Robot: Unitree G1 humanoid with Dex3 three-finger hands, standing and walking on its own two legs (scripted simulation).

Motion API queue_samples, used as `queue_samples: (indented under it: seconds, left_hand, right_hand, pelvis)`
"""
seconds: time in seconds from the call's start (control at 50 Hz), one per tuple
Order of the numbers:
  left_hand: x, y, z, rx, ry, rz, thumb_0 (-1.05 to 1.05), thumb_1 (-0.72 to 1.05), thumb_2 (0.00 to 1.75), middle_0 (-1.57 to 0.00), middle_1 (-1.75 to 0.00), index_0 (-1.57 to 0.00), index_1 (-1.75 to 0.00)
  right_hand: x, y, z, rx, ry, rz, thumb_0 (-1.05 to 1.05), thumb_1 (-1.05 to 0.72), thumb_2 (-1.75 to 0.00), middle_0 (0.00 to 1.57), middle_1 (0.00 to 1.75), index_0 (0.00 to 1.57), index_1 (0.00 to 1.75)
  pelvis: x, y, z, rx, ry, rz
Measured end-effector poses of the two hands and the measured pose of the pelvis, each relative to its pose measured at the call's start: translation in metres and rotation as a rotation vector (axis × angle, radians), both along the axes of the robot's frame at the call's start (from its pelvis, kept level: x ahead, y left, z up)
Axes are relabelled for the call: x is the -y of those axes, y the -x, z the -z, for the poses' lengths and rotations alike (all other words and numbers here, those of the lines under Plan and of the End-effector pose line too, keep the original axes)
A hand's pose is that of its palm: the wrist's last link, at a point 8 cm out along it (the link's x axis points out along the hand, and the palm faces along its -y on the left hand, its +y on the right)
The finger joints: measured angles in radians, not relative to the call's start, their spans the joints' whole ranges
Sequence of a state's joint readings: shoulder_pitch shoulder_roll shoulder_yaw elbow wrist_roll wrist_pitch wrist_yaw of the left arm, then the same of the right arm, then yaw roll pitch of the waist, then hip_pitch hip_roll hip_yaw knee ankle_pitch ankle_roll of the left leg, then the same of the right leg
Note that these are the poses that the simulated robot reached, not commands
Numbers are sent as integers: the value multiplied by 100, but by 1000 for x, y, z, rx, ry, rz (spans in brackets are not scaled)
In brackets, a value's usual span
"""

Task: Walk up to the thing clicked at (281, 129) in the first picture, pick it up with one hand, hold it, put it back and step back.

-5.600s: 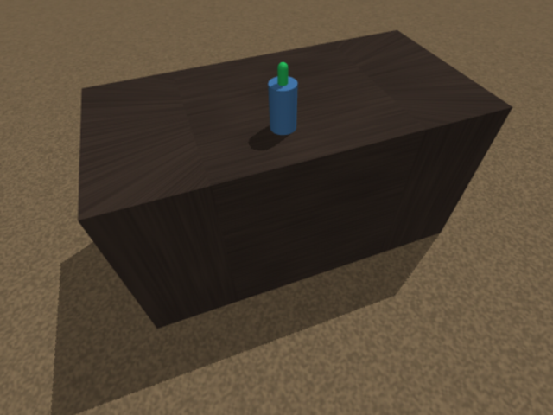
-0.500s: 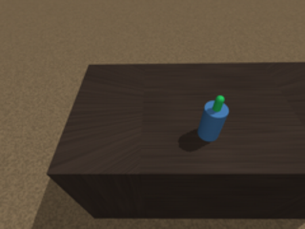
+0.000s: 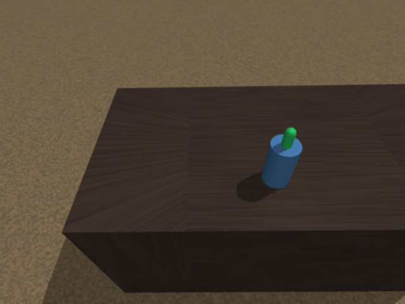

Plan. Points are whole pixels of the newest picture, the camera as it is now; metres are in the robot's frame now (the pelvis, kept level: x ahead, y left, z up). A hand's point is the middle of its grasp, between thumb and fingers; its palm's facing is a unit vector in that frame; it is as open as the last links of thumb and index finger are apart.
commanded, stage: stand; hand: right
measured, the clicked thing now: (282, 155) +0.49 -0.18 -0.03
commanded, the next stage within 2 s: rise first in 0.10 s
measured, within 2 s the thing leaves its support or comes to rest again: neither
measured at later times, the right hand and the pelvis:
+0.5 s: hand out of the picture +0.16 -0.25 -0.12, palm faces +0.20 +0.93 -0.31, open 12.4 cm; pelvis -0.01 +0.00 -0.01, yaw -1 degrees
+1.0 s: hand (355, 288) +0.17 -0.25 -0.04, palm faces +0.26 +0.91 -0.32, open 17.5 cm; pelvis +0.01 -0.01 +0.00, yaw -2 degrees
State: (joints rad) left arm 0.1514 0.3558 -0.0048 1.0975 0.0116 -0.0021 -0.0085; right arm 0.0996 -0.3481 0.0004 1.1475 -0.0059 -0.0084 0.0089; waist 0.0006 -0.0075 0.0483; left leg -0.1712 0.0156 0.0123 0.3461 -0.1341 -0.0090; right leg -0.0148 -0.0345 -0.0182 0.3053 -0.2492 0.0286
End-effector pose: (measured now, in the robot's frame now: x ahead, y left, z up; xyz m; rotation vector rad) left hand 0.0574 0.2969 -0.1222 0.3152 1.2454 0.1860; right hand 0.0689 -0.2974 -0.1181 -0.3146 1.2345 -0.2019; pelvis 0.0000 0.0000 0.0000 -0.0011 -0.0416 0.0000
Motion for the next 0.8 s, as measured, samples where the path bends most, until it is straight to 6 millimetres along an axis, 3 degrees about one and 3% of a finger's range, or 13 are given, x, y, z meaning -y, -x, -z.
queue_samples:
  seconds: [0.22,0.3,0.4,0.46,0.64,0.8]
  left_hand:
    - [0,3,1,-6,1,1,0,90,90,-20,-30,-20,-30]
    - [9,-25,-4,158,20,-21,1,84,83,-15,-24,-15,-24]
    - [15,-72,-11,318,17,-40,0,61,61,-9,-14,-8,-14]
    - [18,-89,-17,374,17,-41,0,44,46,-7,-10,-6,-10]
    - [34,-90,-23,416,32,-32,0,-10,18,-6,-6,-5,-6]
    - [49,-103,-34,498,50,6,-1,-41,9,-7,-6,-6,-6]
  right_hand:
    - [0,5,1,-12,0,4,1,-90,-89,20,30,20,30]
    - [-9,-21,-3,153,-15,35,1,-84,-82,16,24,16,24]
    - [-11,-59,-13,325,-9,75,1,-61,-60,11,14,11,14]
    - [-8,-67,-25,402,3,80,1,-43,-45,9,11,9,10]
    - [0,-57,-55,489,51,74,1,9,-17,6,7,7,6]
    - [-4,-68,-82,613,67,47,0,41,-8,5,6,6,6]
  pelvis:
    - [-1,1,0,0,2,1]
    - [-1,10,4,-19,4,9]
    - [-1,19,9,-69,7,15]
    - [-1,18,9,-83,5,19]
    - [2,5,5,-69,-5,34]
    - [4,-1,5,-44,-4,39]
